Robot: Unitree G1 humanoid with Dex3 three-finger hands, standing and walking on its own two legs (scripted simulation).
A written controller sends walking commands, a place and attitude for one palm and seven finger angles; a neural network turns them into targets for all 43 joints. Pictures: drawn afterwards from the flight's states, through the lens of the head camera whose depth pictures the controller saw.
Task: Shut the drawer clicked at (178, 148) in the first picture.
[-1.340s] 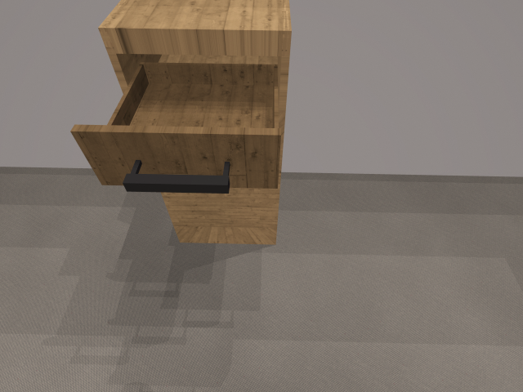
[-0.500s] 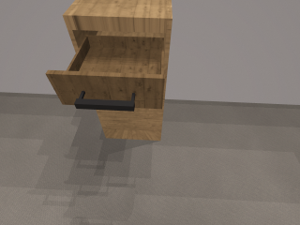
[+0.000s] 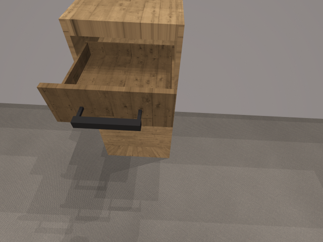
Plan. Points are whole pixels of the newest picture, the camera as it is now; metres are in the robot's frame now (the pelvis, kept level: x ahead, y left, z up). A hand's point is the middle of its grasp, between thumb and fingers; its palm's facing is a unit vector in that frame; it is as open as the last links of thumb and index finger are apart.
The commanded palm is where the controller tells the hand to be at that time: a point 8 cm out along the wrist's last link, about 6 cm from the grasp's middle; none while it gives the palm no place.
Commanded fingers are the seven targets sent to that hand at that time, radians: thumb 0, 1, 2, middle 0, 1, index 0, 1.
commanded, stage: take the last steps up to it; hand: left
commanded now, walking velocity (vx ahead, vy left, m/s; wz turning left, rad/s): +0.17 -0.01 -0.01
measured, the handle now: (108, 117) +0.44 +0.19 +0.03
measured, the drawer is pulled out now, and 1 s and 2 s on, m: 0.29 0.29 0.29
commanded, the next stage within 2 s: come to a stop and stand still in 0.22 s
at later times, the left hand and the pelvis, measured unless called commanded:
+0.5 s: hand out of the picture +0.09 +0.15 -0.18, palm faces +0.09 -0.98 -0.20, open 7.3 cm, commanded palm none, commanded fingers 0.00 0.90 0.90 -0.20 -0.30 -0.20 -0.30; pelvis +0.09 -0.03 +0.00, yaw +2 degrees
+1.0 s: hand out of the picture +0.13 +0.20 -0.17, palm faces +0.02 -0.96 -0.27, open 7.4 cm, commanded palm none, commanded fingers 0.00 0.90 0.90 -0.20 -0.30 -0.20 -0.30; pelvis +0.07 +0.01 -0.01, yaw -1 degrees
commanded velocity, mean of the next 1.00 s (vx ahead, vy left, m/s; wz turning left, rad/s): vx -0.03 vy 0.02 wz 0.00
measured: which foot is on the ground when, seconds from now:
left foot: down 0.00-0.24, up 0.26-0.44, down 0.46-1.00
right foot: down 0.00-0.08, up 0.10-0.22, down 0.24-1.00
